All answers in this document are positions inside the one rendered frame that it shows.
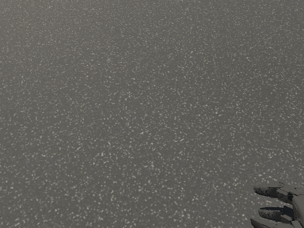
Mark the robot right hand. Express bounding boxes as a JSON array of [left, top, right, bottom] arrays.
[[250, 181, 304, 228]]

